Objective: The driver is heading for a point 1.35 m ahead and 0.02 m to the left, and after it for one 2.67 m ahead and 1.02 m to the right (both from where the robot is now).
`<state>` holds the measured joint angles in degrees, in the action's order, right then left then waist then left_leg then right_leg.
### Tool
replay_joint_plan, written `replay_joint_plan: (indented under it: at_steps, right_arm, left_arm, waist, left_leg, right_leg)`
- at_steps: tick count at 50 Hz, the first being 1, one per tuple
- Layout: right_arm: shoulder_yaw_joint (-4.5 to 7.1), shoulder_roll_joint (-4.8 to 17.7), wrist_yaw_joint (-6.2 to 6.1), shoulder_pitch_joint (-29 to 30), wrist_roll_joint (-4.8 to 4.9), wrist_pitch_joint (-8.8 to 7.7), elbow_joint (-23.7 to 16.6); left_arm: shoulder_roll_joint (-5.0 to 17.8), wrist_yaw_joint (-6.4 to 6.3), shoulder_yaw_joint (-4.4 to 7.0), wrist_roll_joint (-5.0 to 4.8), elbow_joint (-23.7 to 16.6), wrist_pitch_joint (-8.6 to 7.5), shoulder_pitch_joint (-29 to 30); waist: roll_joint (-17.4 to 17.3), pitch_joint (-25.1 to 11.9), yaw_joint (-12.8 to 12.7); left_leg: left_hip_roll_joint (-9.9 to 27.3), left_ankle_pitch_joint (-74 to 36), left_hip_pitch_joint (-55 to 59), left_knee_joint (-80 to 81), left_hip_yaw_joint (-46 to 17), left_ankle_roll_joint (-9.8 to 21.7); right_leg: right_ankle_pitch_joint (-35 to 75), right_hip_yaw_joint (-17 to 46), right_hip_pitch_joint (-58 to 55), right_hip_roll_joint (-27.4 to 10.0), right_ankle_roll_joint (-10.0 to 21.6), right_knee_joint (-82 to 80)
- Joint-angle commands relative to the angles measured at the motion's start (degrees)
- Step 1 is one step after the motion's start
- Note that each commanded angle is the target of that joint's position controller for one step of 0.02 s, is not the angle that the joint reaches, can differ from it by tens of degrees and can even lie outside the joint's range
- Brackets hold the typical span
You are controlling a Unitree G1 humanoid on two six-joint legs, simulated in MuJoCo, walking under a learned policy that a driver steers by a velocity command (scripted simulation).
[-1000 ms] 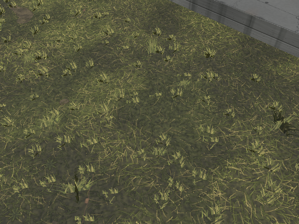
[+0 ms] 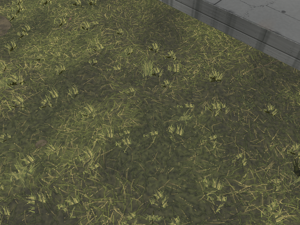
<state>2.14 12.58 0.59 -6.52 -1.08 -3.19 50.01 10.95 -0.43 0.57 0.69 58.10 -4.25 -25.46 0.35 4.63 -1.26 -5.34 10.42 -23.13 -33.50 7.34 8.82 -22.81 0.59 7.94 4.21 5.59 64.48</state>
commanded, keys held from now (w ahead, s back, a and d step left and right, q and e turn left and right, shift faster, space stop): w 1.00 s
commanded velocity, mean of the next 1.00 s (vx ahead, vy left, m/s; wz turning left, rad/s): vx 0.50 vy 0.00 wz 0.00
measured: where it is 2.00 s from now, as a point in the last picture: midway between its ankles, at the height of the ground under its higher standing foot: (161, 105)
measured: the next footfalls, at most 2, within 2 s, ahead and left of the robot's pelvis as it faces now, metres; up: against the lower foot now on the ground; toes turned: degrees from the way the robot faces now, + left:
right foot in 0.48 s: +0.44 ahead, -0.12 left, +0.00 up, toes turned -3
left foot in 1.04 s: +0.73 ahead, +0.06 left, +0.00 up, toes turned +5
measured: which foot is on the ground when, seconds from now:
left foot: down 0.00-0.48, up 0.50-1.00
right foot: up 0.00-0.46, down 0.48-1.00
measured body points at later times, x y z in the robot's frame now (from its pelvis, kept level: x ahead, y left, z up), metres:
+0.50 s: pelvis +0.28 -0.04 +0.00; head +0.32 -0.05 +0.45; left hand +0.49 +0.17 -0.10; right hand +0.17 -0.27 -0.14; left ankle +0.09 +0.04 -0.71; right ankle +0.40 -0.12 -0.72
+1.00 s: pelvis +0.54 -0.04 +0.02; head +0.57 -0.03 +0.46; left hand +0.43 +0.18 -0.13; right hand +0.75 -0.24 -0.10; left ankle +0.69 +0.06 -0.70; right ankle +0.40 -0.12 -0.72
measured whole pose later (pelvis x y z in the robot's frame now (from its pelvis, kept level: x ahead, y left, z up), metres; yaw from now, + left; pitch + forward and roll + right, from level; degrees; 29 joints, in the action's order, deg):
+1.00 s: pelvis +0.54 -0.04 +0.02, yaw +1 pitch +1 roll -1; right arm 0.9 10.5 1.6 0.6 -1.2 -2.8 50.1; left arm 9.7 -0.7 1.2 1.5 62.2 -5.4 -28.4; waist -0.9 3.2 -4.2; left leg 2.0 5.3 -30.5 -33.6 4.7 4.8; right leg -19.4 -4.1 -7.4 4.4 3.5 11.3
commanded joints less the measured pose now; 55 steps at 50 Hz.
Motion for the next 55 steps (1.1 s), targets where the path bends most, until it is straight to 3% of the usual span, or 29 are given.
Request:
replay_joint_plan:
  at_steps: [1,3,6,9,13,19,21,23,24,25,26,27,28,29,31,34,36,40,46,49,50,51,52,53,54,55]
  right_arm:
    - [1.5,4.32,0.26,-8.09,0.54,-0.62,1.38]
    - [0.55,2.34,-0.13,-9.5,0.27,-1.91,3.38]
    - [0.73,4.18,-0.11,-13.47,0.57,-3.23,5.84]
    - [0.6,4.92,0.0,-16.76,0.76,-3.16,7.01]
    - [0.13,4.67,-0.22,-21.67,0.88,-3.01,8.48]
    - [-0.13,5.37,-1.3,-26.46,-0.3,-2.49,10.64]
    - [0.03,6.11,-1.68,-24.95,-0.51,-2.39,10.85]
    - [0.24,7.13,-1.76,-22.93,-0.36,-2.25,10.9]
    - [0.11,7.01,-1.63,-21.76,0.07,-2.23,10.54]
    - [-0.55,4.96,-1.51,-21.41,0.61,-2.47,8.28]
    - [-1.14,-0.05,-0.96,-28.86,2.53,-2.31,8.51]
    - [0.42,6.1,-1.23,-23.81,0.86,-2.08,8.63]
    - [0.6,5.68,-0.9,-18.53,0.7,-2.42,6.63]
    - [0.51,4.57,-0.74,-16.24,0.58,-2.5,6.17]
    - [0.37,2.44,-0.03,-16.86,-0.78,-1.02,6.42]
    - [0.46,1.22,0.9,-15.25,-1.12,0.36,5.66]
    - [0.49,1.61,1.12,-9.97,-1.13,0.8,3.8]
    - [0.01,1.62,1.23,0.57,-0.41,0.73,0.3]
    - [-0.46,1.97,1.0,10.0,-0.07,0.29,-2.84]
    - [0.01,2.8,0.77,8.92,-0.1,-0.46,-3.2]
    - [0.4,3.3,0.45,5.36,-0.12,-0.77,-2.15]
    - [1.03,4.05,0.02,-1.73,-0.21,-1.2,0.24]
    - [2.02,5.96,-0.56,-11.84,-0.9,-1.79,3.64]
    - [3.5,11.34,-1.23,-21.3,-2.44,-2.15,5.17]
    - [4.23,14.1,-0.63,-21.97,-1.93,-1.53,5.32]
    - [3.74,11.14,-0.24,-16.64,0.23,-0.98,4.92]
  left_arm:
    - [7.49,0.66,1.87,0.72,-5.6,-0.92,2.76]
    - [4.57,1.27,1.4,1.51,-5.09,0.57,1.44]
    - [3.4,1.84,1.28,1.48,-6.11,1.65,4.32]
    - [4.37,2.04,1.41,1.25,-9.01,1.95,13.29]
    - [3.5,2.27,0.92,0.57,-11.43,1.82,22.14]
    - [3.93,2.16,0.79,0.5,-14.23,1.29,30.75]
    - [4.54,1.97,1.1,0.49,-14.18,0.78,29.12]
    - [6.16,1.17,2.15,0.64,-10.66,0.08,18.24]
    - [8.05,0.56,3.12,1.31,-7.24,-0.53,7.96]
    - [13.25,-0.16,4.57,2.81,-5.34,-0.92,-2.7]
    - [16.63,0.28,5.48,2.7,-4.88,-0.39,-3.35]
    - [12.59,0.86,4.96,0.46,-5.07,0.19,0.93]
    - [9.67,1.11,4.06,-0.02,-5.81,-0.03,6.96]
    - [6.99,1.35,3.45,0.23,-5.8,-0.51,9.68]
    - [3.77,0.99,2.39,0.14,-4.16,-1.17,9.56]
    - [5.16,0.73,2.47,-0.26,-1.63,-2.23,5.05]
    - [6.12,0.67,2.54,-0.21,-0.75,-2.28,2.92]
    - [5.62,0.66,1.96,-0.16,0.34,-2.09,-0.82]
    - [6.41,-0.16,1.88,0.5,2.68,-1.72,-6.58]
    - [7.26,-0.73,2.18,0.95,3.17,-1.42,-5.44]
    - [7.77,-0.83,2.32,0.99,3.14,-1.36,-4.43]
    - [8.16,-0.76,2.43,0.88,3.18,-1.18,-3.59]
    - [7.78,-0.62,2.25,0.55,2.77,-1.11,-2.81]
    - [4.83,-0.22,1.36,-0.76,0.57,-1.27,-3.76]
    - [2.38,0.11,1.33,-1.72,0.85,-1.1,-9.2]
    - [6.7,-0.04,2.62,-0.2,0.44,-0.75,-3.65]
  waist:
    - [1.4,-0.79,2.3]
    - [0.7,-0.08,-0.75]
    - [-1.17,0.56,-1.26]
    - [-1.66,2.14,0.56]
    - [-3.0,1.68,3.55]
    - [-4.25,2.06,5.9]
    - [-4.65,1.48,3.95]
    - [-5.07,-3.85,-0.98]
    - [-3.76,-9.17,-5.34]
    - [1.94,-17.11,-8.58]
    - [13.88,-22.99,-4.76]
    - [3.56,-16.76,-4.17]
    - [2.81,-8.8,-1.98]
    - [0.75,-5.26,-0.43]
    - [2.11,-3.39,2.59]
    - [2.56,-2.58,3.74]
    - [2.73,-0.76,3.14]
    - [2.96,1.16,0.86]
    - [3.61,2.31,-1.85]
    - [3.49,1.73,-0.11]
    - [3.86,-0.14,1.56]
    - [3.42,-3.68,4.47]
    - [1.76,-9.07,8.34]
    - [-5.19,-16.79,10.31]
    - [-13.63,-21.62,7.63]
    - [-5.12,-14.73,6.12]
  left_leg:
    - [22.29,11.84,17.01,24.37,-33.11,9.87]
    - [18.47,2.39,9.76,25.92,-24.67,6.87]
    - [16.22,-5.08,8.67,27.75,-18.14,6.17]
    - [14.47,-9.59,11.82,28.98,-14.62,4.55]
    - [13.08,-17.69,17.14,27.46,-11.51,1.49]
    - [16.39,-27.78,29.83,22.53,-11.74,2.57]
    - [17.45,-36.33,31.42,18.82,-11.03,2.21]
    - [16.54,-49.52,30.15,7.12,-9.45,0.69]
    - [14.55,-44.61,23.97,-4.06,-7.62,-0.44]
    - [11.41,-23.1,11.3,-21.53,-5.35,-1.41]
    - [0.57,20.2,-8.4,-40.95,-4.45,-3.62]
    - [4.09,16.55,-13.49,-43.56,-10.89,-2.64]
    - [6.35,10.53,-14.2,-41.03,-10.76,-2.56]
    - [8.07,7.29,-12.1,-38.16,-10.37,-2.85]
    - [9.82,5.51,-7.16,-33.67,-9.8,-4.06]
    - [10.08,3.37,-8.0,-30.58,-7.93,-5.38]
    - [11.02,-0.75,-11.88,-27.02,-6.79,-6.2]
    - [10.88,-8.34,-13.99,-14.63,-4.68,-7.23]
    - [8.69,-9.16,-13.69,-2.82,-3.1,-5.47]
    - [6.94,-3.11,-9.58,0.98,-2.56,-3.09]
    - [5.18,-0.94,-4.02,2.29,-1.77,-2.1]
    - [3.2,-1.05,4.39,4.95,-0.89,-0.92]
    - [4.47,-2.93,18.02,6.82,-2.63,0.88]
    - [18.87,2.53,34.71,7.9,-19.99,5.15]
    - [30.79,2.78,42.66,15.47,-44.87,12.2]
    - [27.29,7.77,36.18,17.72,-41.56,10.08]
  right_leg:
    - [5.16,3.21,25.75,-6.18,0.97,11.47]
    - [6.03,3.16,19.71,-8.39,-0.29,5.79]
    - [9.73,0.87,21.69,-9.79,-1.87,0.21]
    - [17.23,-1.28,28.16,-11.15,-3.27,-8.12]
    - [24.68,-3.74,28.73,-9.7,-4.11,-19.99]
    - [20.55,-4.97,30.12,-6.94,-2.55,-29.33]
    - [15.84,-5.36,25.77,-5.42,-0.77,-32.23]
    - [13.16,-6.56,11.56,-1.75,1.63,-36.12]
    - [15.79,-5.08,-2.27,-2.91,3.51,-38.59]
    - [11.6,9.67,-17.77,-16.71,6.75,-38.43]
    - [10.6,36.68,-29.82,-30.37,15.61,-44.94]
    - [6.59,34.91,-23.9,-26.55,13.5,-47.82]
    - [9.65,25.7,-15.2,-24.38,11.45,-49.7]
    - [16.16,20.03,-8.69,-21.8,9.79,-51.71]
    - [22.23,12.07,-1.66,-17.52,6.78,-53.79]
    - [28.38,7.68,-0.03,-15.9,6.63,-55.44]
    - [28.56,5.82,0.01,-15.13,6.43,-56.98]
    - [32.28,3.01,-1.58,-13.44,5.31,-57.8]
    - [36.84,2.5,-11.35,-16.04,5.7,-55.75]
    - [46.89,1.69,-15.18,-17.5,5.19,-50.72]
    - [54.56,0.87,-14.96,-17.21,4.45,-46.36]
    - [59.46,-0.19,-14.06,-16.07,3.68,-38.26]
    - [54.3,-2.0,-7.74,-13.72,2.52,-26.7]
    - [32.99,-4.82,7.75,-9.4,0.71,-7.91]
    - [-8.86,-3.66,23.61,0.59,-0.57,9.38]
    - [-4.28,2.49,28.23,-3.33,0.35,11.94]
